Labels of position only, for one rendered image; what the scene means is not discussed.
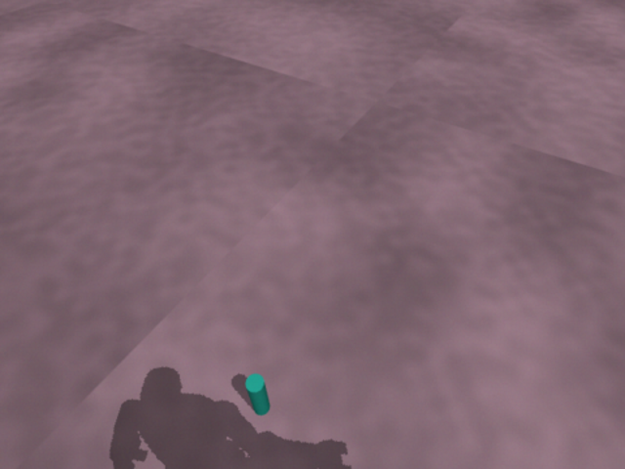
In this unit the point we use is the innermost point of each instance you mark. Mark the can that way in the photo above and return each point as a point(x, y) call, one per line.
point(257, 392)

